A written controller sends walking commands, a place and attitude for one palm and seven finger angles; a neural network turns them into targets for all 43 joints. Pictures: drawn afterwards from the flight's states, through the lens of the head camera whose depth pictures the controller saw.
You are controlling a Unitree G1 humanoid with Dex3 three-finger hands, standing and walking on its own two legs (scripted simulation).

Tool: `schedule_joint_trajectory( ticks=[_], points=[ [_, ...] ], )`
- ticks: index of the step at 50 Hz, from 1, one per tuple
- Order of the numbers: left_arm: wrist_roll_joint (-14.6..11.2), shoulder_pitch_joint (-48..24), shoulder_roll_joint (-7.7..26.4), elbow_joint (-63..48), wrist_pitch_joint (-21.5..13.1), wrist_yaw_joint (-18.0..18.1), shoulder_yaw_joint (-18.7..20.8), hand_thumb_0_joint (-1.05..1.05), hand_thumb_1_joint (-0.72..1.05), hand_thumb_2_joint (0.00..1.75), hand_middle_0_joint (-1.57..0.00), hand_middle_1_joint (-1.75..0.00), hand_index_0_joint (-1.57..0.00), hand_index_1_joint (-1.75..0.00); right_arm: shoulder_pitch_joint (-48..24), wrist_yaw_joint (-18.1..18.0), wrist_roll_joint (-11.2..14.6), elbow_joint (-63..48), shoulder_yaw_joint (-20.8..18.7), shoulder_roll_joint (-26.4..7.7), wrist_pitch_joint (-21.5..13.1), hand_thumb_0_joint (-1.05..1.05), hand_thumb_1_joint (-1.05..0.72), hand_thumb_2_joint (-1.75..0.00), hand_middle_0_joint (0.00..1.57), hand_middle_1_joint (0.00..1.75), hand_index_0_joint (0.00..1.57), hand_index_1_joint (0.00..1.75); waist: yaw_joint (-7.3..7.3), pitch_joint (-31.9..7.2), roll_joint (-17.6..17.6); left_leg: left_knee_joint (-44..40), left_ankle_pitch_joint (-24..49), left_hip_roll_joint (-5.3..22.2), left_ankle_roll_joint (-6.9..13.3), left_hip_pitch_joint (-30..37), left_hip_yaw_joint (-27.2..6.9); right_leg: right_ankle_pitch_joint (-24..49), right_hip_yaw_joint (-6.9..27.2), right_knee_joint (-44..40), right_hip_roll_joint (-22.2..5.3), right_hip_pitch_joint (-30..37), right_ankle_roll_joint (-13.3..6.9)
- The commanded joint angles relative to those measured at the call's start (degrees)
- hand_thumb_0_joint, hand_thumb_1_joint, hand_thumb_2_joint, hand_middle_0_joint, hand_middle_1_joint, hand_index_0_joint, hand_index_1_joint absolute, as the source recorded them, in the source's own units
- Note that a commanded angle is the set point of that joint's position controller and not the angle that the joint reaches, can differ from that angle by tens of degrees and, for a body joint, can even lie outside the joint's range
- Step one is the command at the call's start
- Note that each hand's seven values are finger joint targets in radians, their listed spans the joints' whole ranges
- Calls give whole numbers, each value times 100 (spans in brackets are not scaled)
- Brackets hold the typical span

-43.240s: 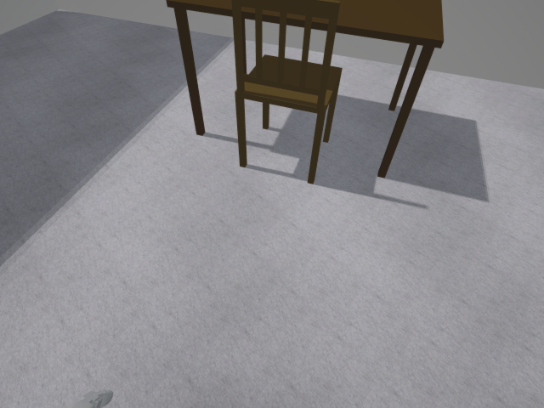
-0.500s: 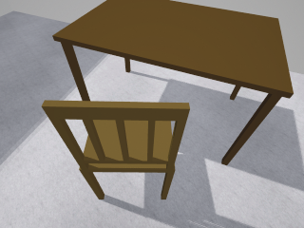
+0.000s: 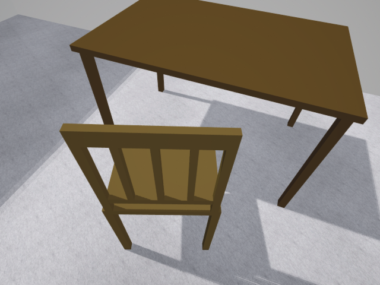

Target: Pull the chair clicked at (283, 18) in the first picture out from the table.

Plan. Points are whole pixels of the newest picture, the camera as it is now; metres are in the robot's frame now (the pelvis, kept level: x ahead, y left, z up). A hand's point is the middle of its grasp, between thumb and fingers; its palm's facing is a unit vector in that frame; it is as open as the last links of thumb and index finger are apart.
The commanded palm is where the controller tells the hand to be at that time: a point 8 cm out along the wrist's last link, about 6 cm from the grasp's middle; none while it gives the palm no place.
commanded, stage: raise the hand toward the chair's back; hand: left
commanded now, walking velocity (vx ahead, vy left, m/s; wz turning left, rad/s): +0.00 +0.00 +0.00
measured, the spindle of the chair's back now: (158, 175) +0.41 +0.12 -0.09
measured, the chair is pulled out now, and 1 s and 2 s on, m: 0.29 0.29 0.29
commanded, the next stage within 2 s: none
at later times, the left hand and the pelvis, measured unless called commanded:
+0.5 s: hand (127, 275) +0.16 +0.14 -0.08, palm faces +0.04 -1.00 +0.03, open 9.1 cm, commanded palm +0.12 +0.22 -0.07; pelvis -0.03 -0.02 -0.08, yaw +4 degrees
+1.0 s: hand (102, 263) +0.17 +0.19 -0.05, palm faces +0.17 -0.98 -0.07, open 13.5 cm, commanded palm +0.14 +0.24 -0.05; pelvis -0.03 -0.02 -0.09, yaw +5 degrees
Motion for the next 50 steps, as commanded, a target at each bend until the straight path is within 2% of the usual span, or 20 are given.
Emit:
schedule_joint_trajectory(
  ticks=[1,3,4,5,6,8,10,13,15,17,19,22,27,31,33,36,39,43,47,50],
  points=[
    [-23,525,515,-131,-36,38,98,0,90,90,-20,-30,-20,-30,434,-16,-17,-131,-96,-524,-70,0,-90,-90,20,30,20,30,-20,237,203,-460,675,580,101,132,-621,683,333,-448,-432,-544,-255],
    [-26,529,500,-132,-33,31,94,0,90,90,-20,-30,-20,-30,433,-14,-13,-137,-97,-508,-57,0,-90,-90,20,30,20,30,-15,335,145,-488,494,576,109,63,-612,564,330,-490,-411,-586,-260],
    [59,574,710,102,-141,211,141,0,90,90,-20,-30,-20,-30,-114,13,-14,-580,-120,-886,-67,0,-90,-90,20,30,20,30,51,168,423,691,1587,683,-84,-347,-490,2181,319,-375,-687,-363,-203],
    [-1160,-3487,1860,-8979,-1288,213,693,0,88,89,-20,-30,-20,-30,40,-228,257,-2673,-228,-1819,-893,0,-90,-90,20,30,20,30,-573,-2853,1277,35,1700,6,-46,1225,-591,1806,-336,232,-74,229,-241],
    [-671,-1196,1398,-7305,-915,503,675,0,85,88,-20,-29,-20,-29,-527,-412,259,-2310,-51,-1193,-1438,0,-90,-90,20,30,20,30,-21,-2595,1752,-10,2170,224,9,1216,-401,757,-445,543,63,-47,-335],
    [-764,786,-402,-4934,-139,669,-277,0,81,86,-19,-29,-19,-29,-126,-312,332,-1835,-235,-1063,-1531,0,-90,-90,20,30,20,30,-278,-1160,668,-34,724,298,-72,-163,-665,137,-808,426,-26,-738,-149],
    [-1026,-428,-189,-6648,-598,477,-419,0,76,84,-19,-28,-19,-28,-484,-354,349,-2518,-212,-1434,-1732,0,-90,-90,20,30,20,30,-438,-255,257,161,-589,192,-19,-725,-765,-376,-848,389,3,-1244,-139],
    [-914,-212,-273,-5514,-1339,218,-261,0,69,81,-18,-27,-18,-27,-496,-275,156,-2868,-320,-1516,-1827,0,-90,-90,20,30,20,30,-524,293,-814,965,-1071,-30,-52,-1776,-836,-1170,-992,831,109,-2397,-131],
    [-1041,692,-187,-4824,-2079,-252,227,0,64,79,-17,-26,-17,-26,-609,-127,35,-3152,-439,-1445,-1809,0,-90,-90,20,30,20,30,-59,-124,-1517,1585,-1082,-60,-145,-2507,-716,-1674,-974,1376,93,-2936,-167],
    [-1235,1471,37,-4799,-2861,-917,627,0,60,77,-17,-25,-17,-25,-782,64,-29,-3516,-518,-1437,-1737,0,-90,-90,20,30,20,30,267,-671,-1466,2115,-817,-147,-184,-2954,-570,-1421,-863,1894,105,-2931,-245],
    [-1245,1695,490,-4782,-3469,-1512,1126,0,55,75,-16,-25,-16,-25,-951,278,-31,-3882,-582,-1450,-1577,0,-90,-90,20,30,20,30,406,-1096,-453,2600,-402,-264,-226,-3171,-441,-593,-768,2481,60,-2749,-359],
    [-1065,1336,874,-5665,-3410,-1602,1345,0,48,72,-16,-23,-16,-23,-1175,295,24,-4454,-592,-1379,-1286,0,-90,-90,20,30,20,30,566,-1789,423,3020,-241,-260,-125,-3486,-254,-98,-595,3117,41,-2868,-372],
    [-1358,-4,990,-8394,-3569,-1175,1257,0,36,67,-15,-22,-15,-22,-928,149,11,-4692,-517,-1199,-1207,0,-90,-90,20,30,20,30,93,-2687,1451,3539,-97,-116,33,-2976,-484,-133,-358,3136,96,-3266,-327],
    [-1479,-567,694,-8458,-3884,-1486,621,0,27,63,-14,-20,-14,-20,-718,-59,1,-4283,-410,-1291,-1406,0,-90,-90,20,30,20,30,-540,-2217,709,4065,-498,-3,94,-3532,-739,-666,-262,3097,186,-4072,-234],
    [-1510,-582,671,-7947,-3744,-1864,429,0,22,61,-13,-19,-13,-19,-731,-135,43,-4167,-361,-1365,-1509,0,-90,-90,20,30,20,30,-669,-1997,516,4243,-784,5,115,-3871,-765,-1069,-164,3009,174,-4181,-219],
    [-1576,-41,902,-6804,-2917,-2358,684,0,15,58,-13,-18,-13,-18,-748,-264,184,-4214,-368,-1450,-1464,0,-90,-90,20,30,20,30,-503,-1916,-184,4209,-1189,-30,112,-4406,-725,-1775,43,2695,101,-3941,-134],
    [-1733,570,1270,-6689,-1962,-2468,1397,0,8,55,-12,-17,-12,-17,-923,-302,295,-4471,-394,-1419,-1285,0,-90,-90,20,30,20,30,13,-2600,-219,3943,-792,-144,114,-4264,-633,-1398,149,2598,-29,-2965,-98],
    [-1993,971,1499,-7643,-1700,-1724,2336,0,-1,51,-11,-16,-11,-16,-1110,-321,275,-4572,-448,-1049,-1126,0,-90,-90,20,30,20,30,388,-3183,-215,3717,38,-121,49,-3884,-654,300,-22,2841,-79,-2040,-29],
    [-1771,731,1095,-7947,-2480,-1202,1896,0,-10,47,-10,-14,-10,-14,-822,-259,168,-4255,-468,-944,-1209,0,-90,-90,20,30,20,30,138,-2570,16,3562,270,-38,29,-3668,-654,496,-397,3039,40,-2784,-102],
    [-1521,334,911,-7262,-2924,-1416,1376,0,-17,44,-9,-13,-9,-13,-776,-231,114,-4082,-457,-1148,-1290,0,-90,-90,20,30,20,30,-269,-1840,98,3698,-183,-26,49,-3867,-706,-256,-460,3024,58,-3600,-123]
  ],
)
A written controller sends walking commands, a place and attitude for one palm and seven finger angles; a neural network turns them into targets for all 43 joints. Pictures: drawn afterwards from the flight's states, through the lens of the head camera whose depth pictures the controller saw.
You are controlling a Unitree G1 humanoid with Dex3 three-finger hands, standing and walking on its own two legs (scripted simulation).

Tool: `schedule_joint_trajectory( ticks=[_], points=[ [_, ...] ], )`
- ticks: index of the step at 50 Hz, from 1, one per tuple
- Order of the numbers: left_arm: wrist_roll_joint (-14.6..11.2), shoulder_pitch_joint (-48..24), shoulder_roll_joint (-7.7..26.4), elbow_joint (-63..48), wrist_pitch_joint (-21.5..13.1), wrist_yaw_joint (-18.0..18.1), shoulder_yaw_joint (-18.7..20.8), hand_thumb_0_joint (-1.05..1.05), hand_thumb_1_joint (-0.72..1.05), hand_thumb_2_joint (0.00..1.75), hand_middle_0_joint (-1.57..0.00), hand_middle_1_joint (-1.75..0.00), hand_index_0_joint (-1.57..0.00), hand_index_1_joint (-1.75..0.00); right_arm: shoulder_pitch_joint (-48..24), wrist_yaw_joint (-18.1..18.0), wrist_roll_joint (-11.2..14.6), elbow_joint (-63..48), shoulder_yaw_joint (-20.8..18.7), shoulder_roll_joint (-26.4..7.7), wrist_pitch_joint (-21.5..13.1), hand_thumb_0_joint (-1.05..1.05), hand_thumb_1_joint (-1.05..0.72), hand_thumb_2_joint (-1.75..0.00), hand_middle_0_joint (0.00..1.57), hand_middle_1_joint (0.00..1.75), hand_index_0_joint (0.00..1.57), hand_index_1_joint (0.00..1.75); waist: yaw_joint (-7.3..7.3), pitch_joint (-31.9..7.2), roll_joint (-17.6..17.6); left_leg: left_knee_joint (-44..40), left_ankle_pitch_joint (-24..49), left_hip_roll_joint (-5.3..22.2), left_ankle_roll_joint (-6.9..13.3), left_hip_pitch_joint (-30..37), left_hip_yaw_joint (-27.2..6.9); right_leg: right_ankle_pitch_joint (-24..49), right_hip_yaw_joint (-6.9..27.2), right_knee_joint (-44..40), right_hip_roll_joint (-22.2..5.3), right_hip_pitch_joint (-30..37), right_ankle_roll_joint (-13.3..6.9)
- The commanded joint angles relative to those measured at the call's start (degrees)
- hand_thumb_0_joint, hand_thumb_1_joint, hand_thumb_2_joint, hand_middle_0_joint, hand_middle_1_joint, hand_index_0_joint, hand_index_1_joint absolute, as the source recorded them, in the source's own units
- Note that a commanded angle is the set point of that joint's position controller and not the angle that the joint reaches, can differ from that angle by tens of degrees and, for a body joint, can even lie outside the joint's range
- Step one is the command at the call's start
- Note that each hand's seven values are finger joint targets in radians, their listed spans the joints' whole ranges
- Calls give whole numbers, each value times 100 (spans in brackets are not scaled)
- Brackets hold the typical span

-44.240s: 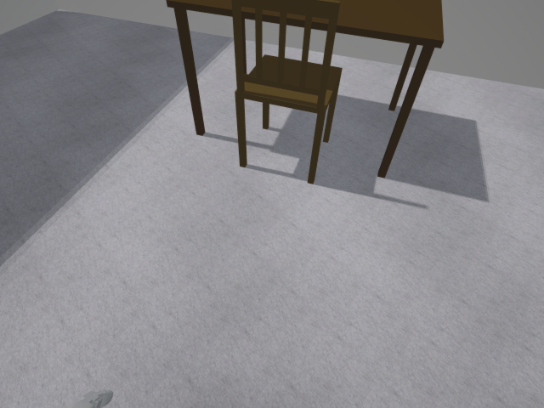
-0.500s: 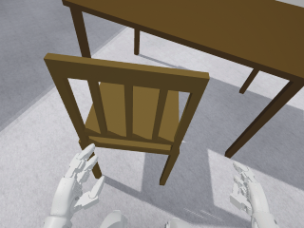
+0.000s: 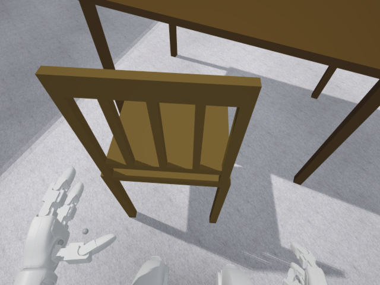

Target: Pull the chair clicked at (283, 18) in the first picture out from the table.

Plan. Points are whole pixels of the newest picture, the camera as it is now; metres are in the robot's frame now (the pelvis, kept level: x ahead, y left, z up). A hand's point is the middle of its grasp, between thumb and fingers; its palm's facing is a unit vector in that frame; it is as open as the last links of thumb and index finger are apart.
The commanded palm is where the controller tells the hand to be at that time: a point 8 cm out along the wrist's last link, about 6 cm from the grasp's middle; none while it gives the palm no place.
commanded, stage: raise the hand toward the chair's back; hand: left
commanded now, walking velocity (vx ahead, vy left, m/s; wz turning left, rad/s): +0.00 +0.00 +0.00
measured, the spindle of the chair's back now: (158, 137) +0.45 +0.10 +0.00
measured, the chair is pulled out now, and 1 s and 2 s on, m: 0.29 0.29 0.29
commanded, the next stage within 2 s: aim the fingers beside a spindle in 1.18 s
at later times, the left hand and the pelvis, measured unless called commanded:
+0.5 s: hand (74, 226) +0.22 +0.23 +0.03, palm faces -0.03 -1.00 -0.05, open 16.8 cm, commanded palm +0.21 +0.29 +0.05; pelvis +0.00 +0.03 +0.00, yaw +1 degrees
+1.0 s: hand (66, 208) +0.25 +0.24 +0.06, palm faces +0.02 -1.00 -0.06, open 16.9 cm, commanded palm +0.22 +0.29 +0.06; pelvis +0.01 +0.03 +0.01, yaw +0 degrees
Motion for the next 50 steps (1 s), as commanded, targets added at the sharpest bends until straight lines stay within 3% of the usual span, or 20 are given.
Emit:
schedule_joint_trajectory(
  ticks=[1,3,6,8,9,12,14,18,19,22,26,28,31,33,38,42,43,46,48,50],
  points=[
    [109,-564,551,-518,-998,-202,-95,0,-20,43,-9,-13,-9,-13,-652,12,-63,-825,-195,-813,-509,0,-90,-90,20,30,20,30,-259,-660,-149,-480,1108,-182,243,435,-21,1008,183,-974,-4,213,70],
    [22,-609,437,-258,-959,-577,-391,0,-24,41,-9,-12,-9,-12,-624,-18,-7,-888,-186,-930,-592,0,-90,-90,20,30,20,30,-312,-580,-108,-506,847,-191,273,460,-39,618,241,-1109,-5,86,44],
    [-167,-573,973,-697,-788,-841,88,0,-31,38,-8,-11,-8,-11,-528,-76,37,-1041,-224,-1051,-662,0,-90,-90,20,30,20,30,-53,-1482,139,-705,1125,-212,282,917,-46,917,190,-1093,-7,621,13],
    [-215,-472,1357,-1152,-695,-692,595,0,-36,36,-7,-10,-7,-10,-558,-83,36,-1061,-263,-1009,-663,0,-90,-90,20,30,20,30,138,-1983,324,-784,1627,-195,273,1303,-59,1449,78,-952,33,903,-1],
    [-267,-404,1274,-1460,-697,-578,623,0,-38,35,-7,-10,-7,-10,-538,-66,20,-1109,-246,-939,-651,0,-90,-90,20,30,20,30,205,-2136,456,-870,1868,-201,257,1486,-65,1655,16,-916,33,1025,-10],
    [-290,-280,974,-1562,-669,-156,586,0,-45,32,-6,-9,-6,-9,-603,-20,-1,-1088,-220,-808,-553,0,-90,-90,20,30,20,30,213,-1779,511,-994,2092,-172,192,1645,-101,1707,-159,-887,76,876,-15],
    [-141,-376,806,-1198,-591,6,392,0,-50,30,-6,-8,-6,-8,-611,24,-32,-1071,-173,-827,-471,0,-90,-90,20,30,20,30,60,-1272,493,-1039,1904,-142,170,1521,-166,1508,-236,-902,94,583,-11],
    [134,-677,685,-319,-327,-241,-83,0,-50,30,-6,-8,-6,-8,-546,53,-23,-1150,-118,-1004,-315,0,-90,-90,20,30,20,30,-187,-578,195,-1103,1023,-135,187,1089,-209,859,-229,-1042,116,187,-9],
    [145,-814,708,-295,-268,-368,-174,0,-50,30,-6,-8,-6,-8,-504,48,-10,-1219,-93,-1053,-297,0,-90,-90,20,30,20,30,-226,-595,176,-1127,908,-141,193,1083,-211,795,-220,-1076,119,179,-4],
    [23,-1107,1055,-664,-210,-622,93,0,-50,30,-6,-8,-6,-8,-446,-1,12,-1346,-74,-1102,-320,0,-90,-90,20,30,20,30,-109,-1093,256,-1217,1028,-151,188,1396,-247,883,-183,-1135,119,475,-27],
    [-216,-1248,1316,-1306,-399,-508,588,0,-50,30,-6,-8,-6,-8,-444,-33,-24,-1329,-27,-993,-383,0,-90,-90,20,30,20,30,49,-1601,464,-1239,1713,-140,150,1861,-271,1297,-196,-1100,128,753,-36],
    [-223,-1202,1389,-1206,-494,-362,759,0,-50,30,-6,-8,-6,-8,-463,-30,-44,-1212,-26,-967,-392,0,-90,-90,20,30,20,30,72,-1509,488,-1211,1808,-117,128,1850,-291,1300,-211,-1067,142,688,-39],
    [-176,-1216,1118,-760,-500,-336,532,0,-50,30,-6,-8,-6,-8,-438,23,-61,-1110,-11,-985,-369,0,-90,-90,20,30,20,30,-40,-1233,604,-1223,1751,-111,87,1745,-304,1240,-261,-1041,122,483,-26],
    [-90,-1164,1047,-217,-333,-443,399,0,-50,30,-6,-8,-6,-8,-449,27,-24,-1084,-27,-1058,-323,0,-90,-90,20,30,20,30,-128,-931,327,-1255,1464,-103,116,1505,-305,1085,-267,-1107,141,405,-16],
    [-198,-1167,1178,-248,-25,-797,401,0,-50,30,-6,-8,-6,-8,-418,2,47,-1228,-71,-1159,-323,0,-90,-90,20,30,20,30,-75,-1243,153,-1332,1444,-144,170,1550,-228,1197,-200,-1283,133,794,-6],
    [-331,-1235,1383,-939,-318,-601,715,0,-50,30,-6,-8,-6,-8,-389,17,3,-1213,-79,-1067,-413,0,-90,-90,20,30,20,30,35,-1558,336,-1319,1876,-138,145,1793,-217,1473,-195,-1242,135,945,-6],
    [-318,-1204,1524,-930,-414,-484,878,0,-50,30,-6,-8,-6,-8,-406,24,-27,-1141,-76,-1039,-424,0,-90,-90,20,30,20,30,84,-1499,391,-1291,1978,-139,134,1767,-219,1525,-187,-1207,147,947,-27],
    [-267,-1204,1242,-751,-645,-312,709,0,-50,30,-6,-8,-6,-8,-390,72,-56,-1048,-76,-1008,-425,0,-90,-90,20,30,20,30,-17,-1263,506,-1221,1955,-122,110,1695,-197,1484,-214,-1130,118,712,-18],
    [-191,-1119,1155,-284,-604,-321,620,0,-50,30,-6,-8,-6,-8,-392,96,-60,-1001,-84,-1043,-373,0,-90,-90,20,30,20,30,-72,-1001,335,-1218,1662,-127,130,1428,-195,1291,-220,-1149,125,620,-16],
    [-163,-1119,1050,-98,-506,-453,436,0,-50,30,-6,-8,-6,-8,-379,104,-34,-1054,-96,-1104,-329,0,-90,-90,20,30,20,30,-122,-1012,306,-1200,1464,-136,145,1346,-158,1234,-193,-1164,119,598,-2]
  ],
)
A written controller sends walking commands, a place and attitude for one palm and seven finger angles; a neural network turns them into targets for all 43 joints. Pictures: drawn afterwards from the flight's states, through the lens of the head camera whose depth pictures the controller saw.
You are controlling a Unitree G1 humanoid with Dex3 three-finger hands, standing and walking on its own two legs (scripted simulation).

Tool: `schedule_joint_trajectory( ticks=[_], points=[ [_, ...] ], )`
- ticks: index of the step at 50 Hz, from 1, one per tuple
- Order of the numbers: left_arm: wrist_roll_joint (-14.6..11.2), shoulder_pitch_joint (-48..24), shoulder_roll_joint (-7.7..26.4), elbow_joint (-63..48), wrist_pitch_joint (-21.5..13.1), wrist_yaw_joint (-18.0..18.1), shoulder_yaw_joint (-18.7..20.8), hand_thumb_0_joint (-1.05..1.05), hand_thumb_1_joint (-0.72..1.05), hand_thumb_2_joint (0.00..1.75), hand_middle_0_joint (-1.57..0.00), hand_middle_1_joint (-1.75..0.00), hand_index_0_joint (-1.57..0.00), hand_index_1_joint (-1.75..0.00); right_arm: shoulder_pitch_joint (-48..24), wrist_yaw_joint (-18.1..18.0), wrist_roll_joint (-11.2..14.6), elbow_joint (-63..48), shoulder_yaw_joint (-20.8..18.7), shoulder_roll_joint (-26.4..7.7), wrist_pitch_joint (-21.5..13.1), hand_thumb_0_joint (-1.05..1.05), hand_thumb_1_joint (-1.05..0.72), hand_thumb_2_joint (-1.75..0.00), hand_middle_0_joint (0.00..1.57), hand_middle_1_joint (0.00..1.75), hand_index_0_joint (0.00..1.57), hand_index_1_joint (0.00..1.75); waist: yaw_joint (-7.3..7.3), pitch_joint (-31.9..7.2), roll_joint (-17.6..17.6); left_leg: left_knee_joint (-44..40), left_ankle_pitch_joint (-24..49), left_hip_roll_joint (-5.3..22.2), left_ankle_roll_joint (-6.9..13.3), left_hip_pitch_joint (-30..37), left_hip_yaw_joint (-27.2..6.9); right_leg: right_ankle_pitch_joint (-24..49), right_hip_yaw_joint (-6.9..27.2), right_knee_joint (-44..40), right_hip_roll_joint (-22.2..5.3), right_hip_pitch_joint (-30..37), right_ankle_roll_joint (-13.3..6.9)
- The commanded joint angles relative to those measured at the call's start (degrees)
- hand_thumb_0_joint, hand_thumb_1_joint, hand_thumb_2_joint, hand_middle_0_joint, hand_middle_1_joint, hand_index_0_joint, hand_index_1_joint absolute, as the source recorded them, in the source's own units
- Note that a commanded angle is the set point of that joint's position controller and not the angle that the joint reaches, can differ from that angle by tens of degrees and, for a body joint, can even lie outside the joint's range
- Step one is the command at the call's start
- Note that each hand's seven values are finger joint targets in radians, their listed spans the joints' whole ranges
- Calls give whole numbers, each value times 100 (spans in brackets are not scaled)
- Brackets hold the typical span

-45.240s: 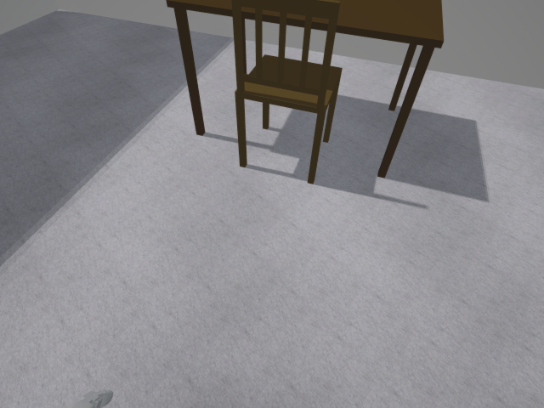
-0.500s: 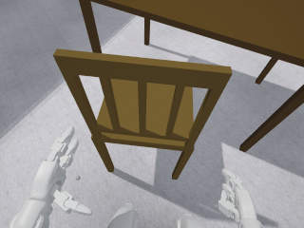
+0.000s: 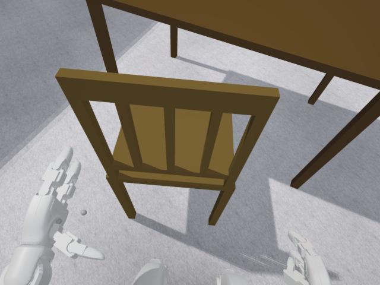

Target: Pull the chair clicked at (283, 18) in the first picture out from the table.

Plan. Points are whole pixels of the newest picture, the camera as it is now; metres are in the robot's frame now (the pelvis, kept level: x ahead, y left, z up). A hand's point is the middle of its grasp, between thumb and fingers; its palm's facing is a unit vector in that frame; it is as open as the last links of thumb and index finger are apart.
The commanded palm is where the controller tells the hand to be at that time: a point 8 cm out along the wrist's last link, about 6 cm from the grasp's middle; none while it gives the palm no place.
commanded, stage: raise the hand toward the chair's back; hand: left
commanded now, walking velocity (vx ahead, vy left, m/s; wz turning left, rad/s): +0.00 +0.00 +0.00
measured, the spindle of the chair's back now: (170, 141) +0.45 +0.07 -0.01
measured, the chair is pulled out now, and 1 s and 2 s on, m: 0.29 0.29 0.29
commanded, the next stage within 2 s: aim the fingers beside a spindle in 0.18 s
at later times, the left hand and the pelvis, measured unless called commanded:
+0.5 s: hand (101, 215) +0.24 +0.18 +0.02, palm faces -0.05 -1.00 -0.04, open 16.9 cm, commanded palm +0.23 +0.24 +0.04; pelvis +0.00 -0.01 -0.01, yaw +0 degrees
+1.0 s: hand (110, 204) +0.27 +0.17 +0.02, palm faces -0.02 -1.00 -0.06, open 16.9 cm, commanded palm +0.25 +0.23 +0.02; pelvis -0.01 -0.02 -0.02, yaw +0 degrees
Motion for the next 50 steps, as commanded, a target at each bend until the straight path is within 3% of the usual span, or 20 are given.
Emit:
schedule_joint_trajectory(
  ticks=[1,4,7,8,11,13,15,18,21,24,28,29,32,33,36,40,43,46,50],
  points=[
    [-35,-268,657,-635,-193,-127,220,0,-50,30,-6,-8,-6,-8,-249,-26,28,-869,-331,-843,-226,0,-90,-90,20,30,20,30,-19,-1079,403,-1008,1388,-43,-75,1124,-131,1029,-150,-665,189,225,-232],
    [-87,-381,816,-870,-52,-298,256,0,-50,30,-6,-8,-6,-8,-249,-56,56,-957,-325,-865,-217,0,-90,-90,20,30,20,30,-5,-1364,330,-1017,1397,-65,-23,1206,-106,1116,-74,-764,192,478,-223],
    [-186,-460,970,-1406,-162,-248,467,0,-50,30,-6,-8,-6,-8,-248,-85,38,-968,-324,-786,-268,0,-90,-90,20,30,20,30,49,-1687,457,-969,1824,-62,-22,1480,-106,1480,-76,-727,191,616,-214],
    [-194,-483,1100,-1425,-224,-168,623,0,-50,30,-6,-8,-6,-8,-262,-92,14,-910,-316,-776,-280,0,-90,-90,20,30,20,30,72,-1679,336,-921,1863,-56,-19,1392,-107,1529,-62,-701,202,665,-217],
    [-223,-455,818,-1226,-378,-52,507,0,-50,30,-6,-8,-6,-8,-291,-82,4,-828,-291,-706,-293,0,-90,-90,20,30,20,30,16,-1343,405,-904,1739,-54,-46,1311,-118,1397,-109,-668,204,424,-211],
    [-159,-428,803,-887,-367,-42,495,0,-50,30,-6,-8,-6,-8,-312,-82,0,-761,-301,-733,-271,0,-90,-90,20,30,20,30,-13,-1171,292,-860,1524,-57,-35,1112,-99,1235,-92,-678,196,355,-208],
    [-127,-425,613,-544,-250,-154,267,0,-50,30,-6,-8,-6,-8,-287,-72,19,-804,-290,-773,-239,0,-90,-90,20,30,20,30,-81,-1046,171,-849,1331,-72,-27,980,-75,1138,-80,-697,189,275,-192],
    [-88,-657,699,-340,-108,-353,210,0,-50,30,-6,-8,-6,-8,-279,-103,45,-821,-299,-843,-217,0,-90,-90,20,30,20,30,-106,-1079,130,-783,1240,-83,3,863,-54,1095,1,-718,174,281,-194],
    [-136,-890,721,-769,-148,-425,156,0,-50,30,-6,-8,-6,-8,-269,-116,40,-893,-292,-827,-258,0,-90,-90,20,30,20,30,-66,-1501,283,-766,1493,-88,16,1083,-46,1351,22,-673,151,466,-192],
    [-165,-1165,1044,-1005,-343,-262,507,0,-50,30,-6,-8,-6,-8,-253,-133,-9,-803,-287,-790,-295,0,-90,-90,20,30,20,30,-13,-1690,316,-674,1655,-80,20,1071,-47,1484,75,-606,150,543,-196],
    [-117,-796,910,-735,-475,-63,551,0,-50,30,-6,-8,-6,-8,-311,-85,-19,-732,-309,-735,-275,0,-90,-90,20,30,20,30,66,-1611,307,-663,1801,-61,-5,1022,-40,1556,10,-486,159,465,-209],
    [-82,-754,720,-623,-447,-55,370,0,-50,30,-6,-8,-6,-8,-309,-57,-18,-751,-300,-725,-255,0,-90,-90,20,30,20,30,34,-1548,401,-676,1736,-72,-13,1010,-22,1514,2,-487,149,391,-202],
    [-40,-795,597,-307,-281,-103,189,0,-50,30,-6,-8,-6,-8,-291,-37,1,-773,-317,-786,-178,0,-90,-90,20,30,20,30,-44,-1360,330,-665,1467,-74,-17,841,0,1330,2,-521,135,238,-185],
    [-6,-792,658,-132,-220,-118,211,0,-50,30,-6,-8,-6,-8,-298,-40,9,-749,-323,-810,-156,0,-90,-90,20,30,20,30,-69,-1291,128,-647,1430,-60,-1,754,-18,1302,10,-525,147,226,-189],
    [-12,-1094,561,-384,-244,-175,21,0,-50,30,-6,-8,-6,-8,-279,-53,13,-852,-320,-838,-148,0,-90,-90,20,30,20,30,-88,-1494,143,-621,1339,-77,14,748,-10,1230,47,-505,125,250,-176],
    [-33,-1119,770,-790,-499,0,254,0,-50,30,-6,-8,-6,-8,-271,-63,-28,-832,-324,-782,-193,0,-90,-90,20,30,20,30,23,-1832,303,-564,1628,-59,8,930,-13,1436,51,-400,121,326,-200],
    [14,-1384,928,-656,-647,145,411,0,-50,30,-6,-8,-6,-8,-293,-70,-54,-714,-317,-783,-188,0,-90,-90,20,30,20,30,-13,-1723,186,-455,1561,-46,10,756,-25,1374,82,-330,132,199,-196],
    [63,-1285,609,-245,-592,127,171,0,-50,30,-6,-8,-6,-8,-296,-27,-56,-723,-298,-774,-131,0,-90,-90,20,30,20,30,-37,-1613,212,-441,1427,-72,-1,624,3,1294,68,-288,117,109,-195],
    [78,-1507,455,121,-367,-54,-75,0,-50,30,-6,-8,-6,-8,-265,-24,-17,-743,-304,-843,-50,0,-90,-90,20,30,20,30,-125,-1538,106,-399,1244,-73,9,521,9,1188,74,-314,117,-35,-185]
  ],
)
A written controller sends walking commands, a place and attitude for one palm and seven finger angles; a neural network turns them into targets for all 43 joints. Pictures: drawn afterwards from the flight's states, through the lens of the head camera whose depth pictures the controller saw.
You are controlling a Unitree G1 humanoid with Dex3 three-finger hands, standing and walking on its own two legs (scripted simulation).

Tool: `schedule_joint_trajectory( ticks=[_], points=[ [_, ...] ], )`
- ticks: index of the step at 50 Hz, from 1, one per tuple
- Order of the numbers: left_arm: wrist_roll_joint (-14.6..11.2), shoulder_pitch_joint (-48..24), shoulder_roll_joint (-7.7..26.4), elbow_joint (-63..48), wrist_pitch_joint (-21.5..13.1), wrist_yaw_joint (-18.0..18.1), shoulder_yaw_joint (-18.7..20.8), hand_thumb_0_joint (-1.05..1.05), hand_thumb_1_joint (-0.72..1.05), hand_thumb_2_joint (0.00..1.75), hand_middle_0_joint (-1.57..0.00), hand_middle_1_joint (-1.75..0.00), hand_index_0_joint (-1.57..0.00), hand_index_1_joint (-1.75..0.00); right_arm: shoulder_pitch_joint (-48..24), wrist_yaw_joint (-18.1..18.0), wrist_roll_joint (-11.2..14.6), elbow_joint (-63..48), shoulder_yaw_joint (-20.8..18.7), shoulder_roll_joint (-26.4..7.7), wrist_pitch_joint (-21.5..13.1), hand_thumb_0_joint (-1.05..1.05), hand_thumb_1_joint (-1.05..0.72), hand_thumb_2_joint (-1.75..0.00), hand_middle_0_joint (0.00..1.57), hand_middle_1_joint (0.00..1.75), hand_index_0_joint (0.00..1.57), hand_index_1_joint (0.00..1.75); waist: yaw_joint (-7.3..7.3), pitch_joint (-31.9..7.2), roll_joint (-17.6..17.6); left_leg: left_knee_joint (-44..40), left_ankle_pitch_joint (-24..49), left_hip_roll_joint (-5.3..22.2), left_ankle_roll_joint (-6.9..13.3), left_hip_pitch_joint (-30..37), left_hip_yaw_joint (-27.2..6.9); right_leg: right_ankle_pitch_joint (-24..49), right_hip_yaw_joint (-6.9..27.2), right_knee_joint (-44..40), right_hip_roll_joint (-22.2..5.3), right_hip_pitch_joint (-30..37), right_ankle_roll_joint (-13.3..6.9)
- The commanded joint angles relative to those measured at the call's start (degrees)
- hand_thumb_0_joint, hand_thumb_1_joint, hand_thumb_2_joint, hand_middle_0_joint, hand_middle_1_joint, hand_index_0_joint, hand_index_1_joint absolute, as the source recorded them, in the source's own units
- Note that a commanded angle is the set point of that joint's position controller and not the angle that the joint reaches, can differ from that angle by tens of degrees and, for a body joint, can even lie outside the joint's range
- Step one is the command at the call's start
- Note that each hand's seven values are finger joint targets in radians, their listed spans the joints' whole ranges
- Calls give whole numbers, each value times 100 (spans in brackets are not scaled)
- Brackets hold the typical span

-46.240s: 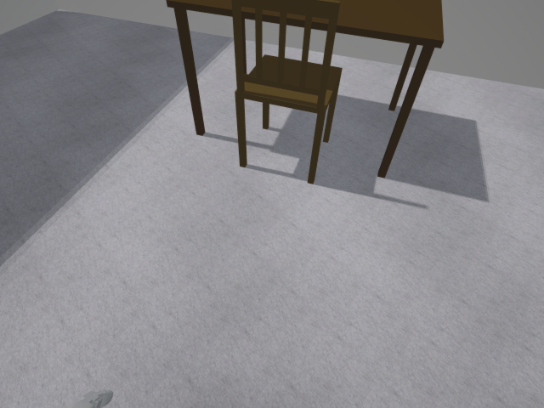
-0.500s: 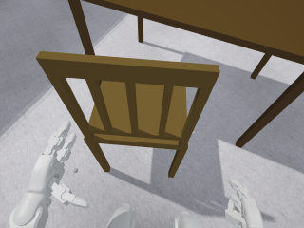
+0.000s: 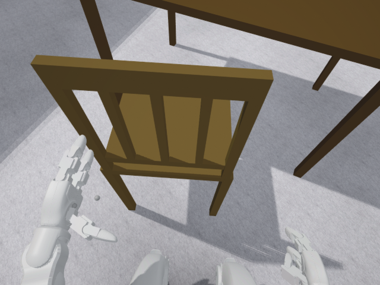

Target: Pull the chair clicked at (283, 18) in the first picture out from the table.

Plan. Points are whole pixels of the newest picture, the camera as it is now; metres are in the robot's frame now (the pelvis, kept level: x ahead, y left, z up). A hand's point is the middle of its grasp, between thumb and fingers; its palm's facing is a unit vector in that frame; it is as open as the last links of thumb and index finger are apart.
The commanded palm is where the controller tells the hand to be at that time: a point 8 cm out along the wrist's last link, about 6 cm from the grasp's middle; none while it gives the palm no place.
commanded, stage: aim the fingers beside a spindle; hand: left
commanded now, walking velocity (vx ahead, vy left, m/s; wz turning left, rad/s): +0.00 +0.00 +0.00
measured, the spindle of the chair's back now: (161, 131) +0.45 +0.09 +0.00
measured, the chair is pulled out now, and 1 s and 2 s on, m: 0.29 0.29 0.29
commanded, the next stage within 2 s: push the fingers through the gap in 1.28 s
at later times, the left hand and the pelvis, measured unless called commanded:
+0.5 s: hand (114, 196) +0.29 +0.17 +0.01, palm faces -0.08 -1.00 -0.03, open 16.9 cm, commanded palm +0.28 +0.23 +0.01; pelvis +0.00 +0.01 -0.01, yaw +0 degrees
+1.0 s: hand (115, 190) +0.30 +0.17 +0.00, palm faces -0.03 -1.00 -0.04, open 16.9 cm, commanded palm +0.28 +0.22 +0.01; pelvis -0.01 +0.01 -0.02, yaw -1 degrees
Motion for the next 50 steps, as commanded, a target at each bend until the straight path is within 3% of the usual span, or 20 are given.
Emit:
schedule_joint_trajectory(
  ticks=[1,7,10,13,18,21,23,28,33,36,38,42,45,46,50],
  points=[
    [-113,-714,648,-819,-129,-134,170,0,-50,30,-6,-8,-6,-8,-45,-63,25,-818,-363,-844,-236,0,-90,-90,20,30,20,30,-123,-1586,91,-809,1341,-116,151,1142,56,1406,122,-950,74,712,-40],
    [-69,-949,758,-1411,-355,54,208,0,-50,30,-6,-8,-6,-8,-65,-73,-17,-839,-360,-779,-281,0,-90,-90,20,30,20,30,-24,-2011,286,-789,1774,-83,141,1476,-16,1650,73,-778,69,727,-79],
    [-8,-916,823,-1073,-366,222,382,0,-50,30,-6,-8,-6,-8,-51,-44,-35,-782,-359,-782,-213,0,-90,-90,20,30,20,30,-35,-1866,102,-730,1732,-74,124,1275,-8,1670,60,-703,90,638,-63],
    [57,-953,701,-616,-275,240,301,0,-50,30,-6,-8,-6,-8,-52,-15,-31,-761,-351,-802,-126,0,-90,-90,20,30,20,30,-61,-1649,-6,-692,1493,-93,129,1007,2,1493,72,-693,90,541,-74],
    [73,-1110,415,-881,-242,113,-133,0,-50,30,-6,-8,-6,-8,-83,13,-9,-892,-375,-807,-66,0,-90,-90,20,30,20,30,-83,-1932,215,-681,1642,-78,124,1233,-18,1572,49,-615,69,478,-96],
    [53,-1082,469,-1265,-336,169,-152,0,-50,30,-6,-8,-6,-8,-74,12,-24,-908,-389,-791,-72,0,-90,-90,20,30,20,30,-66,-2161,257,-650,1805,-67,128,1402,-29,1678,55,-612,66,526,-89],
    [107,-1182,649,-1193,-401,295,19,0,-50,30,-6,-8,-6,-8,-43,-4,-41,-840,-385,-806,-56,0,-90,-90,20,30,20,30,-89,-2075,103,-609,1810,-43,126,1305,-85,1642,34,-540,83,416,-91],
    [225,-1531,622,-608,-445,516,126,0,-50,30,-6,-8,-6,-8,-98,15,-67,-745,-360,-798,50,0,-90,-90,20,30,20,30,-101,-1716,63,-547,1233,-85,122,863,-58,1125,51,-514,87,143,-97],
    [234,-1655,425,-496,-371,377,-158,0,-50,30,-6,-8,-6,-8,-109,26,-48,-815,-367,-819,113,0,-90,-90,20,30,20,30,-127,-2069,153,-449,1296,-87,144,926,-14,1248,101,-468,69,179,-99],
    [194,-1686,492,-852,-388,323,-179,0,-50,30,-6,-8,-6,-8,-91,23,-33,-861,-376,-818,127,0,-90,-90,20,30,20,30,-83,-2367,312,-479,1590,-64,120,1205,-51,1455,77,-421,58,258,-109],
    [146,-1580,597,-982,-374,369,-50,0,-50,30,-6,-8,-6,-8,-84,17,-28,-878,-371,-804,131,0,-90,-90,20,30,20,30,-47,-2412,207,-508,1674,-64,135,1222,-63,1526,75,-451,67,389,-109],
    [186,-1572,555,-798,-337,530,11,0,-50,30,-6,-8,-6,-8,-70,18,-33,-817,-362,-781,186,0,-90,-90,20,30,20,30,-97,-2155,100,-493,1600,-68,128,1079,-42,1522,57,-447,64,288,-79],
    [220,-1215,549,-536,-311,580,100,0,-50,30,-6,-8,-6,-8,-55,44,-31,-847,-374,-782,237,0,-90,-90,20,30,20,30,-19,-2025,11,-532,1536,-74,106,952,-38,1479,36,-427,74,308,-91],
    [229,-1238,374,-554,-308,552,-107,0,-50,30,-6,-8,-6,-8,-80,59,-22,-882,-366,-783,245,0,-90,-90,20,30,20,30,-79,-1988,-25,-532,1477,-81,116,944,-32,1437,29,-444,74,270,-85],
    [189,-1200,507,-692,-340,444,-57,0,-50,30,-6,-8,-6,-8,-56,50,-7,-905,-382,-796,251,0,-90,-90,20,30,20,30,-69,-2058,15,-490,1548,-88,132,934,15,1610,85,-476,61,425,-93]
  ],
)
